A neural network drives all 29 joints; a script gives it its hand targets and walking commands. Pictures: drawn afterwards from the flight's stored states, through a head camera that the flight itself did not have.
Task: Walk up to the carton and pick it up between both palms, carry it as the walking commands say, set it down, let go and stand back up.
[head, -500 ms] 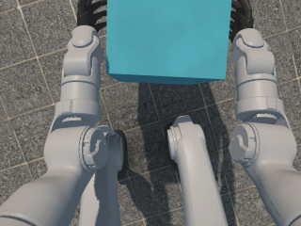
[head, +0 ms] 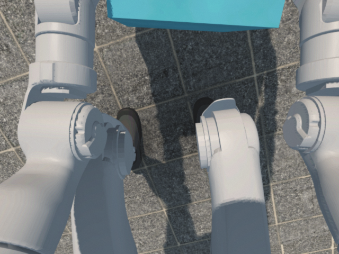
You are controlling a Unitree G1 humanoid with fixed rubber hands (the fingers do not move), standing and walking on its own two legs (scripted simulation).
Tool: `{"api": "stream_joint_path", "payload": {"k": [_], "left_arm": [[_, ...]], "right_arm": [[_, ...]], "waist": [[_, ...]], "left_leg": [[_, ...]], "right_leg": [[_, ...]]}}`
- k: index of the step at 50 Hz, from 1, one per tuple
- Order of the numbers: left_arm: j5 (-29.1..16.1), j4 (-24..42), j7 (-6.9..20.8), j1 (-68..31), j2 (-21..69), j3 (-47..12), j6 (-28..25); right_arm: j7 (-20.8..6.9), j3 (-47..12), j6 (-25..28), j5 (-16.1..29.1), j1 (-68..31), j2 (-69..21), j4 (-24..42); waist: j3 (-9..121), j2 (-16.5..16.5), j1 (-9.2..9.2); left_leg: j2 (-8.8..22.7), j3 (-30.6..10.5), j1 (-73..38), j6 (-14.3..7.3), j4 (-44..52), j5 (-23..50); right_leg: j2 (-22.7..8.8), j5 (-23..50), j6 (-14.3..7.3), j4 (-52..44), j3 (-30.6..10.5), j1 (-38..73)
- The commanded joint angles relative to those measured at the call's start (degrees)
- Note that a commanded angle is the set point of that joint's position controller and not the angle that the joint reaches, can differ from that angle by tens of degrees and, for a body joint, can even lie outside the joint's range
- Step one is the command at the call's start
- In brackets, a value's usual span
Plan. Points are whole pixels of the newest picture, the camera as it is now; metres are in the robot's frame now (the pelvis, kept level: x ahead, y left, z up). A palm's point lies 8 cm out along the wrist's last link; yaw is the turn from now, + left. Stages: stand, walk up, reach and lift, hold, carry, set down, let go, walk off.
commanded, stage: set down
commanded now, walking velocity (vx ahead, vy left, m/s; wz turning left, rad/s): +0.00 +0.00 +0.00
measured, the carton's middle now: out of the picture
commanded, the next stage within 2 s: none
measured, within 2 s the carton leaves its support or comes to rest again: rests again in 0.34 s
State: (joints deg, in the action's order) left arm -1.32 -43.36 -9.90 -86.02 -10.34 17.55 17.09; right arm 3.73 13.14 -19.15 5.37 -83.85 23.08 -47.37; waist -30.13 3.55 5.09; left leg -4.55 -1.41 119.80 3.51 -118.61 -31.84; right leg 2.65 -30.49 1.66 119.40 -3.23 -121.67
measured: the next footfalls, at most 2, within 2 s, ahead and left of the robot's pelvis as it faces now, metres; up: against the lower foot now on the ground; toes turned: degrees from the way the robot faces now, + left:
none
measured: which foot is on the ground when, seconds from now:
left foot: down 0.00-1.00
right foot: down 0.00-1.00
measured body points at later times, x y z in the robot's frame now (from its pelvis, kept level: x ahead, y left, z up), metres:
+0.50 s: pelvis +0.00 +0.00 -0.02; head +0.38 -0.05 +0.20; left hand +0.59 +0.07 -0.19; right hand +0.55 -0.26 -0.20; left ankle +0.13 +0.13 -0.37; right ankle +0.13 -0.12 -0.37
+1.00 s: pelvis +0.01 +0.00 -0.03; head +0.38 -0.04 +0.21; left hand +0.59 +0.08 -0.20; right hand +0.55 -0.26 -0.20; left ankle +0.13 +0.13 -0.37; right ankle +0.13 -0.12 -0.37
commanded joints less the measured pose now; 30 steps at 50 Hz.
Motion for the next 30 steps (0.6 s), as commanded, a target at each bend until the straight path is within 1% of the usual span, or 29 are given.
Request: {"api": "stream_joint_path", "payload": {"k": [1,2,3,4,5,6,7,8,9,10,11,12,13,14,15,16,17,18,19,20,21,22,23,24,26,27,28,29,30], "left_arm": [[-6.31,0.14,14.26,-34.28,47.27,-23.99,-1.86],[-6.11,-1.01,14.65,-33.19,49.64,-23.73,-1.86],[-5.69,-4.62,15.06,-32.42,50.33,-21.78,-1.89],[-4.82,-5.11,15.49,-31.53,47.64,-21.65,-1.98],[-4.67,-1.40,15.43,-35.81,46.64,-21.09,-2.96],[-6.44,1.50,15.17,-37.60,48.03,-23.01,-3.71],[-6.16,0.70,14.84,-38.65,46.17,-22.74,-3.98],[-7.75,3.39,14.39,-38.41,45.92,-24.17,-4.47],[-7.62,3.68,14.15,-39.92,42.95,-23.85,-4.70],[-7.03,0.46,14.41,-39.31,45.59,-22.76,-4.17],[-7.39,1.31,14.54,-39.40,47.56,-23.61,-4.09],[-7.31,1.20,14.58,-39.84,45.70,-23.42,-4.22],[-7.08,-0.30,14.61,-39.18,44.93,-23.16,-4.47],[-7.29,-3.42,15.06,-35.73,47.83,-22.48,-4.20],[-6.65,-1.57,15.34,-38.70,46.78,-22.09,-4.18],[-6.25,-1.69,15.34,-36.68,46.51,-21.93,-4.24],[-6.80,-1.62,15.45,-37.16,46.44,-22.66,-4.27],[-5.76,-0.23,15.27,-38.72,46.48,-21.79,-4.36],[-7.00,1.87,15.11,-38.79,46.35,-22.37,-4.61],[-6.55,-1.33,15.18,-36.78,46.63,-22.47,-4.41],[-8.48,3.90,14.92,-38.91,47.67,-24.50,-4.72],[-9.40,2.40,15.00,-38.05,46.63,-25.07,-4.64],[-8.60,-0.75,15.18,-37.40,46.83,-24.17,-4.65],[-8.08,1.23,15.20,-36.72,47.65,-24.18,-4.61],[-8.23,0.69,15.31,-36.59,47.80,-22.85,-4.60],[-8.43,0.77,15.35,-37.02,46.64,-24.37,-4.93],[-8.70,0.79,15.19,-36.48,46.80,-23.86,-4.77],[-7.80,-0.38,15.02,-36.60,46.07,-23.57,-4.60],[-7.80,-1.50,15.25,-37.57,47.20,-23.11,-4.65]], "right_arm": [[-15.19,-21.54,5.49,8.87,-47.28,-46.84,16.41],[-15.36,-21.59,5.78,8.18,-46.61,-46.91,16.88],[-15.61,-20.95,5.98,7.31,-45.13,-47.29,13.39],[-15.84,-19.37,5.76,6.26,-43.49,-47.04,11.16],[-15.87,-18.96,6.34,6.36,-43.91,-47.20,11.03],[-15.80,-19.42,7.22,7.56,-45.44,-46.82,15.44],[-15.51,-20.89,7.42,8.96,-48.42,-46.90,15.06],[-15.07,-21.86,7.65,9.94,-48.28,-47.32,16.40],[-15.12,-20.89,7.02,10.37,-45.16,-48.59,11.22],[-15.24,-20.54,7.21,10.02,-47.97,-48.00,11.61],[-15.31,-21.64,7.55,10.23,-48.48,-47.61,13.95],[-15.40,-20.73,7.34,9.80,-46.45,-46.21,10.32],[-15.55,-19.88,7.52,9.23,-46.60,-47.38,10.13],[-15.63,-20.53,7.81,8.67,-45.92,-46.93,10.27],[-15.74,-18.77,7.45,8.41,-45.77,-47.93,8.96],[-16.23,-19.92,7.24,8.69,-43.58,-48.84,7.50],[-16.69,-19.20,7.04,8.79,-43.33,-48.85,7.26],[-17.02,-18.85,6.56,8.57,-42.28,-51.14,5.82],[-16.96,-19.21,6.81,9.06,-43.09,-51.45,9.54],[-17.19,-19.30,7.09,8.79,-44.08,-49.48,9.19],[-16.99,-19.78,6.98,8.84,-41.74,-48.99,10.69],[-16.96,-19.82,7.04,9.42,-42.72,-48.44,10.56],[-17.13,-19.55,6.52,8.64,-40.19,-50.39,5.64],[-17.38,-19.02,6.80,8.33,-40.78,-49.16,8.03],[-17.86,-19.72,6.87,7.93,-43.20,-48.25,10.21],[-17.75,-20.42,6.77,8.18,-41.19,-48.95,8.70],[-17.89,-19.95,7.03,8.52,-43.13,-47.32,9.82],[-17.74,-19.32,6.91,8.09,-41.27,-47.37,8.14],[-18.04,-18.87,6.79,7.72,-40.71,-50.21,6.75]], "waist": [[109.44,-7.10,2.63],[108.74,-5.28,3.06],[103.58,-7.17,2.70],[100.53,-5.80,3.67],[101.85,-6.25,2.58],[107.84,-2.70,2.81],[106.82,-4.01,1.37],[111.40,-4.42,3.20],[108.18,-4.94,2.41],[103.88,-2.82,1.71],[103.15,-4.20,2.30],[102.70,-3.93,3.65],[101.52,-3.16,3.17],[99.44,-4.62,3.21],[97.01,-2.00,3.21],[97.43,-4.38,2.62],[96.65,-3.34,3.36],[97.53,-2.32,1.48],[101.27,-2.19,2.04],[100.31,-2.21,2.77],[104.97,-0.89,5.02],[104.92,-2.45,5.67],[98.61,-2.26,3.69],[97.28,-0.46,4.12],[98.51,-3.13,5.03],[97.54,-3.50,5.25],[99.18,-2.62,4.50],[96.84,-1.58,6.04],[93.52,-2.11,4.06]], "left_leg": [[-4.50,6.72,-32.49,-4.03,5.32,15.32],[-4.23,6.97,-33.15,-3.83,4.84,16.50],[-4.50,6.73,-28.32,-4.06,5.01,13.73],[-4.06,6.84,-29.49,-4.16,4.51,13.71],[-4.05,7.56,-28.66,-4.19,3.72,13.84],[-4.22,7.22,-34.20,-3.92,3.56,18.08],[-4.02,7.77,-32.62,-3.63,2.71,18.33],[-4.01,7.92,-35.70,-3.56,1.87,19.46],[-3.92,7.56,-32.51,-4.11,2.60,16.52],[-4.25,8.52,-31.34,-3.94,2.68,14.56],[-3.80,7.28,-29.99,-3.69,2.11,15.82],[-3.52,7.30,-29.84,-3.70,2.11,14.23],[-3.70,7.69,-29.98,-3.90,2.53,14.00],[-3.92,8.19,-28.23,-3.62,1.79,14.19],[-4.15,7.59,-26.48,-3.89,2.37,12.05],[-4.02,7.50,-27.63,-3.52,2.17,13.31],[-4.08,7.28,-27.46,-3.42,2.03,12.49],[-4.26,8.51,-28.42,-3.69,1.96,12.84],[-4.52,8.88,-30.60,-3.50,2.06,15.10],[-4.38,8.32,-31.71,-3.51,0.80,17.02],[-4.23,8.10,-34.24,-2.74,1.80,18.31],[-4.59,7.30,-34.98,-3.15,1.70,18.39],[-4.76,8.37,-30.06,-3.10,1.23,15.66],[-4.58,7.33,-30.77,-3.05,2.25,15.02],[-4.81,7.38,-31.00,-3.12,1.63,15.83],[-4.31,7.09,-29.47,-3.08,0.61,16.68],[-4.83,7.02,-30.91,-3.57,1.29,16.11],[-4.53,6.60,-31.81,-3.45,1.66,15.37],[-5.15,7.19,-30.01,-3.59,1.40,14.54]], "right_leg": [[1.81,24.30,0.84,-9.15,8.31,46.47],[1.78,23.48,0.85,-8.89,8.73,44.39],[1.64,21.82,0.68,-8.98,8.61,44.03],[1.72,20.35,0.84,-8.85,8.12,40.96],[1.72,20.75,0.31,-8.28,8.19,41.86],[1.82,24.02,0.49,-7.96,7.71,42.19],[1.92,24.79,0.89,-8.03,7.69,42.53],[1.77,27.57,0.98,-7.64,7.44,45.74],[1.34,25.01,1.04,-6.67,8.25,44.06],[1.63,21.34,0.71,-8.69,6.91,42.35],[1.90,23.07,0.73,-7.50,7.56,41.73],[1.71,22.51,0.54,-7.24,7.80,42.38],[1.80,21.24,0.82,-7.05,7.29,40.39],[1.71,21.10,0.39,-7.77,6.94,40.44],[1.58,19.52,0.03,-7.57,6.60,38.91],[1.62,20.95,0.22,-6.86,7.55,39.13],[1.56,19.92,-0.15,-6.91,7.48,38.21],[1.36,19.80,0.06,-7.48,6.63,38.37],[1.78,22.34,0.35,-7.08,7.36,40.17],[1.73,23.21,0.13,-6.48,7.28,37.70],[1.86,25.40,0.65,-6.68,7.99,41.33],[1.78,25.23,0.49,-6.79,8.60,40.32],[1.48,22.48,0.20,-6.98,7.65,37.52],[1.41,20.67,0.33,-6.59,7.94,35.95],[1.00,22.26,0.15,-6.74,7.98,37.76],[1.18,23.81,0.26,-5.45,8.06,37.21],[0.93,21.06,0.48,-5.49,8.27,36.44],[1.13,20.79,0.37,-6.44,8.35,35.76],[1.16,19.55,-0.37,-7.09,7.20,33.39]]}}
